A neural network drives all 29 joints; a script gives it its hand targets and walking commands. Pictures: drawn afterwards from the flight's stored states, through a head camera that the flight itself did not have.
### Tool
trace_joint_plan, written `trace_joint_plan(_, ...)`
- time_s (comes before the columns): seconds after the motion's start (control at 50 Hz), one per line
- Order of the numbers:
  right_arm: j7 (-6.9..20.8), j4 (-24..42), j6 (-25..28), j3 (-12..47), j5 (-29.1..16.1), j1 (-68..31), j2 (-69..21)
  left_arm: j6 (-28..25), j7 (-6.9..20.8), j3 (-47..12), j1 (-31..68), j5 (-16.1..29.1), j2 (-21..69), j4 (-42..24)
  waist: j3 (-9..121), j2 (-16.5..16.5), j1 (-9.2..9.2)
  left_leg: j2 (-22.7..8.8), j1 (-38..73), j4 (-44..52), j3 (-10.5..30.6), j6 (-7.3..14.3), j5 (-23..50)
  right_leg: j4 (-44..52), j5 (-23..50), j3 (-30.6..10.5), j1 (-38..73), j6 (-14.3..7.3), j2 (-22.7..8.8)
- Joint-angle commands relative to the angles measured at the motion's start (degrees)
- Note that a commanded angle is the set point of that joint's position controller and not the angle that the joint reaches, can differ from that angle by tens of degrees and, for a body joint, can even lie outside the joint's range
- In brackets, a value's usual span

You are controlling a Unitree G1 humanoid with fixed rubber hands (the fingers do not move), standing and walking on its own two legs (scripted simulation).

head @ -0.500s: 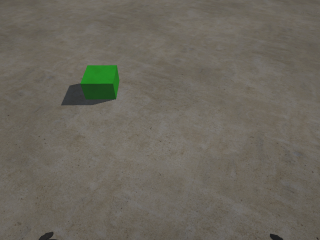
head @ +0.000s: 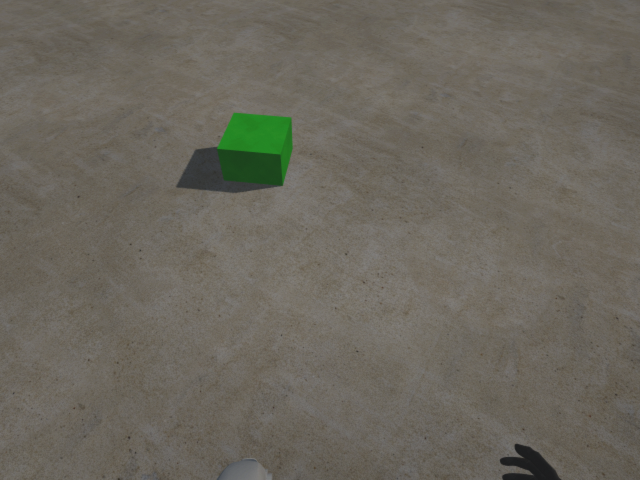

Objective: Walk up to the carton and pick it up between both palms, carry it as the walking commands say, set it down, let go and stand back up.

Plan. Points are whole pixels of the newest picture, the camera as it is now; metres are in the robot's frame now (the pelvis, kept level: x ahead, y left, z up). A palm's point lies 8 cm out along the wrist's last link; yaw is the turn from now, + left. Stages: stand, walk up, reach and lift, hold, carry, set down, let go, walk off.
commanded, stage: walk up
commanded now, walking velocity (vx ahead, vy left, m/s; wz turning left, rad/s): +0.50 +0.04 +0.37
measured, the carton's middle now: (257, 148) +1.61 +0.33 -0.69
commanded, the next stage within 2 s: none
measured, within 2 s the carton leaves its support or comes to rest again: neither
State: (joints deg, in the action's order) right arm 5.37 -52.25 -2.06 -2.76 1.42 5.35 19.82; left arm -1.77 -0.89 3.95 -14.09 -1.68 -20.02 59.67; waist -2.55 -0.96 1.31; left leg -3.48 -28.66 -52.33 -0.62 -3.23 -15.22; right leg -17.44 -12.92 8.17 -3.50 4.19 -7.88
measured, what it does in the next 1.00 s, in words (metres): walks ahead: left foot, then right foot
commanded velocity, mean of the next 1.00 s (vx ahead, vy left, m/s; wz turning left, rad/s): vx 0.51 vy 0.02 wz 0.15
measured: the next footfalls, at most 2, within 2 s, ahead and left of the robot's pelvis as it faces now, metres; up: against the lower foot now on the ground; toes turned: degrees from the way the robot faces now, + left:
left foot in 0.12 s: +0.13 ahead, +0.19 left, +0.00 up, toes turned +10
right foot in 0.58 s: +0.47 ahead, -0.06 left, +0.00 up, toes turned +0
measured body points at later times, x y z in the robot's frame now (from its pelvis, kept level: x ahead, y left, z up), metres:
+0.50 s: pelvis +0.23 +0.06 -0.01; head +0.26 +0.07 +0.44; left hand +0.38 +0.31 -0.13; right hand +0.18 -0.21 -0.14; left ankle +0.09 +0.18 -0.75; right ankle +0.40 -0.06 -0.71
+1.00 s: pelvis +0.48 +0.08 +0.00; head +0.51 +0.06 +0.45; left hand +0.34 +0.30 -0.13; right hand +0.68 -0.12 -0.14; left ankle +0.59 +0.27 -0.69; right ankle +0.43 -0.06 -0.75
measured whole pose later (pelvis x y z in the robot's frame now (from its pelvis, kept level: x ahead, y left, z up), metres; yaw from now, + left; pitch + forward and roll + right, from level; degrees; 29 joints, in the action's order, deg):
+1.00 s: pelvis +0.48 +0.08 +0.00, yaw +9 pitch +0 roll +1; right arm 4.6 -54.2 -0.5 -1.8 1.5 2.5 13.7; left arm -4.8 0.1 3.1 -29.3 -1.5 -10.8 59.2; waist -3.4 2.1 5.2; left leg -6.7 -33.3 -41.8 -3.0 -2.4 -3.6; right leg -16.2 -14.8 8.4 -0.7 1.9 -5.2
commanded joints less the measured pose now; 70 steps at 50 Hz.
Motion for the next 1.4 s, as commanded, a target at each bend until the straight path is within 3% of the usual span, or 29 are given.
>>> trace_joint_plan(0.0, 0.1, 3.3, 0.7, 1.1, -1.0, -2.6, 0.7, -1.3, 1.7, 1.6, 2.8, -0.6, -7.6, -3.6, -2.9, -12.6, -1.88, -1.3, 8.7, 9.9, -2.9, 0.4, -0.9, 11.0, -15.4, -2.2, -11.0, -5.6, -9.4)
trace_joint_plan(0.06, -1.3, 1.1, 1.9, 0.6, -0.1, 2.0, 1.5, -0.6, 2.2, 1.7, 0.9, -0.5, -8.5, -3.3, -2.3, -10.6, -3.0, 0.6, 17.4, 16.2, -10.0, 0.4, -1.9, 3.7, -17.6, 1.2, -13.5, -7.3, -8.6)
trace_joint_plan(0.08, -1.8, -0.6, 2.6, -0.3, 0.1, 7.0, 3.3, -0.4, 2.0, 1.2, -0.7, -0.3, -7.4, -3.3, 0.5, -2.5, -4.88, 1.2, 24.4, 19.4, -9.6, 1.6, -2.4, -7.2, -15.3, 3.1, -15.0, -7.2, -6.2)
trace_joint_plan(0.1, -2.5, -3.6, 3.4, -2.1, 0.5, 16.2, 7.6, -0.5, 1.9, 0.1, -2.2, -0.6, -4.7, -4.2, 5.1, 11.2, -8.44, -1.2, 35.4, 23.8, -3.0, 4.0, -6.9, -28.2, -14.2, 5.2, -21.7, -6.3, -2.2)
trace_joint_plan(0.12, -3.6, -4.8, 4.1, -4.4, 0.9, 24.7, 14.9, -1.1, 2.1, -1.2, 3.0, -1.1, -0.6, -8.7, 5.0, 26.5, -11.25, -17.5, 38.2, 37.6, 28.1, 8.0, -24.1, -49.4, -27.0, 1.1, -38.4, -4.5, 4.5)
trace_joint_plan(0.14, -4.1, -3.9, 4.2, -5.3, -0.1, 25.0, 17.4, -0.8, 1.6, -0.7, 6.4, -1.2, -1.8, -11.2, 4.6, 22.2, -9.06, -26.1, 33.7, 46.4, 45.5, 12.2, -32.2, -59.1, -24.3, -8.1, -45.0, -5.5, 2.7)
trace_joint_plan(0.16, -4.2, -3.0, 4.4, -4.0, -0.1, 20.0, 13.5, -0.8, 1.7, -0.7, 8.5, -0.8, -2.5, -10.7, 1.0, 11.8, -6.64, -23.7, 29.8, 45.7, 40.8, 12.7, -31.4, -59.2, -14.4, -11.6, -46.5, -6.0, -1.5)
trace_joint_plan(0.2, -4.3, -0.7, 5.1, -2.0, -0.7, 11.0, 5.9, -1.6, 2.5, -1.1, 3.0, -0.5, 0.1, -8.1, -2.9, 8.0, -2.8, -16.5, 23.5, 42.9, 23.5, 10.4, -14.0, -51.7, -3.7, -11.6, -39.6, -4.6, -3.6)
trace_joint_plan(0.24, -4.3, -1.2, 6.5, -1.2, -0.8, 11.2, 3.4, -0.9, 3.1, -0.6, -1.2, -0.6, 0.9, -5.9, -0.9, 7.3, -1.03, -12.9, 20.9, 40.9, 13.7, 9.1, 1.2, -47.1, -0.3, -8.9, -31.6, -2.5, -2.2)
trace_joint_plan(0.3, -4.5, -3.1, 7.3, -1.2, -0.6, 15.7, 2.6, 0.3, 3.7, -0.6, 4.6, -0.1, 1.8, -8.2, -2.8, 8.4, -2.71, -12.8, 22.8, 42.1, 9.6, 10.1, 10.8, -38.5, 2.7, -6.6, -33.1, -0.8, -1.4)
trace_joint_plan(0.44, -5.6, -5.0, 6.8, -2.3, -0.4, 18.5, 2.6, 0.4, 4.8, -1.1, 16.7, 0.5, 3.6, -13.6, -5.3, 10.3, -4.32, -12.4, 25.4, 44.2, 4.2, 9.9, 13.7, -18.7, 8.6, -2.9, -28.6, -1.9, 1.2)
trace_joint_plan(0.5, -5.9, -5.8, 6.4, -2.5, -0.4, 17.8, 3.6, -0.4, 4.2, -0.8, 13.7, 0.1, 3.0, -12.3, -2.7, 9.3, -2.82, -13.1, 26.3, 37.6, 1.7, 9.2, 23.8, -15.0, 5.0, -1.4, -21.4, -3.8, 2.8)
trace_joint_plan(0.54, -5.7, -6.6, 6.4, -1.8, -0.1, 18.4, 3.6, -1.7, 3.0, 0.5, 2.6, -0.2, 0.1, -8.5, 5.6, 5.4, 0.75, -9.5, 22.9, 19.3, -1.3, 7.7, 33.1, -11.4, 4.1, 0.6, -4.2, -6.4, 4.0)
trace_joint_plan(0.56, -5.7, -7.1, 5.9, -0.9, 0.1, 20.6, 1.4, -2.5, 2.1, 2.0, -9.6, -1.0, -3.4, -4.6, 13.6, 0.4, 4.69, -4.2, 11.7, 1.6, -1.4, 6.5, 17.0, -11.5, 2.1, -6.3, 11.6, -6.8, -1.0)
trace_joint_plan(0.58, -5.7, -5.0, 6.1, 0.8, -0.9, 23.0, -3.8, -2.8, 1.4, 3.6, -17.1, -1.5, -10.4, -3.3, 17.4, -17.9, 5.93, 4.5, -4.7, -15.7, -1.1, 4.4, -16.3, -0.3, -1.6, -35.2, 20.3, -10.0, -20.5)
trace_joint_plan(0.6, -5.9, -5.1, 6.3, 0.3, -0.9, 21.0, -2.3, -2.1, 1.5, 2.6, -15.4, -0.4, -10.2, -3.4, 17.5, -10.6, 3.84, 0.8, -4.2, -21.8, 5.8, 5.2, -16.3, 3.9, -8.6, -40.4, 14.9, -12.0, -21.9)
trace_joint_plan(0.64, -5.2, -5.4, 6.4, -0.9, -0.5, 14.8, -1.0, -2.3, 1.8, 1.1, -3.9, 0.0, -3.8, -5.1, 5.5, -5.5, 1.03, -3.4, -4.8, -21.8, 5.0, 4.4, -7.8, 5.5, -8.8, -29.7, 1.4, -13.6, -15.5)
trace_joint_plan(0.68, -4.5, -6.0, 4.9, -1.3, 0.1, 15.4, -2.2, -3.2, 1.5, 0.6, -2.0, 0.2, -0.5, -5.2, 2.8, -2.0, -1.07, -4.3, -3.1, -19.8, 4.6, 3.1, -3.1, 5.0, 2.7, -23.6, -4.6, -11.1, -13.9)
trace_joint_plan(0.74, -3.1, -5.3, 2.9, -0.6, 1.0, 14.1, -3.6, -4.2, 1.3, 0.2, -6.0, 0.5, 0.1, -3.3, 3.6, -6.1, -1.48, -3.7, -2.0, -16.2, 3.3, 2.2, 2.5, 2.9, 16.7, -16.1, -5.1, -9.2, -11.5)
trace_joint_plan(0.9, -0.7, 0.3, 1.5, 0.4, 0.3, -3.7, -4.2, -3.8, 0.4, 0.8, -15.0, 0.2, -0.2, -3.0, -5.1, -7.2, 2.72, -3.9, -9.6, 4.1, -0.7, -0.1, 12.4, 8.8, 9.6, -9.5, -2.7, -9.0, -10.4)
trace_joint_plan(0.98, -0.7, 2.5, 3.0, 1.3, -0.4, -8.6, -5.2, -3.4, 1.1, 0.7, -13.3, 0.3, 0.1, -3.1, -4.4, -12.5, 1.53, -2.7, 3.1, 16.6, -5.0, 1.3, 11.1, 11.3, 1.2, -2.3, -6.9, -9.0, -6.1)
trace_joint_plan(1.04, -1.7, 2.5, 4.0, 0.5, 0.1, -6.4, -4.1, -2.7, 1.2, 0.9, -14.9, 0.5, -1.6, -2.8, -4.2, -8.7, 0.91, -1.5, 6.7, 21.0, -7.9, 1.9, 5.3, 6.5, 6.9, -4.0, -4.3, -10.0, -8.7)
trace_joint_plan(1.08, -2.7, -0.6, 5.3, -1.0, 0.8, 4.5, -1.8, -2.2, 1.0, 0.6, -15.0, 1.4, -1.6, -2.5, 2.8, -1.3, -2.43, 0.3, 20.0, 26.5, -10.1, 3.9, 3.6, -9.4, 15.7, -1.5, -3.6, -8.6, -6.1)
trace_joint_plan(1.1, -3.6, -3.4, 6.1, -2.4, 1.8, 13.9, 1.8, -2.2, 1.0, -0.2, -15.3, 1.3, 0.0, -3.1, 9.5, 4.5, -5.8, -3.3, 34.3, 25.7, -4.2, 6.0, 2.0, -25.2, 12.2, -0.4, -12.6, -7.1, -3.1)
trace_joint_plan(1.12, -4.6, -4.2, 6.2, -4.4, 2.1, 21.8, 9.0, -2.5, 0.9, -1.4, -16.1, 1.4, 4.5, -5.2, 14.5, 21.4, -8.46, -21.2, 45.7, 33.8, 22.7, 11.1, -3.5, -44.3, -15.5, -0.4, -30.8, -4.2, 5.5)
trace_joint_plan(1.14, -4.9, -3.9, 6.0, -5.0, 0.8, 24.6, 12.3, -2.0, 0.5, 0.3, -14.6, 1.2, 1.7, -4.2, 16.7, 11.8, -6.9, -29.9, 45.3, 38.4, 37.0, 11.5, -1.4, -54.9, -20.1, -8.1, -36.6, -5.1, 4.7)
trace_joint_plan(1.18, -4.8, -2.8, 6.5, -2.6, 0.3, 15.3, 3.8, -1.8, 1.3, -0.2, -10.3, 0.8, 3.6, -3.4, 8.1, 4.7, -3.23, -21.8, 32.0, 36.4, 21.5, 10.2, 6.7, -54.8, -9.1, -11.1, -35.7, -5.6, -0.6)
trace_joint_plan(1.22, -4.9, -2.4, 7.1, -1.1, -0.1, 11.1, -1.8, -1.3, 2.0, -0.3, -9.1, 0.2, 5.4, -3.0, 2.6, 9.1, -2.21, -15.4, 23.3, 38.3, 12.0, 8.9, 9.2, -49.6, -3.2, -10.1, -30.7, -4.0, -1.2)
trace_joint_plan(1.38, -5.3, -5.6, 8.1, -1.3, -0.3, 19.5, -1.4, 1.6, 4.4, -0.6, 5.5, 0.1, 5.7, -6.8, -3.0, 10.3, -2.95, -13.8, 23.0, 42.6, 1.5, 7.9, 16.2, -34.5, 9.2, -5.3, -32.7, -1.8, 0.1)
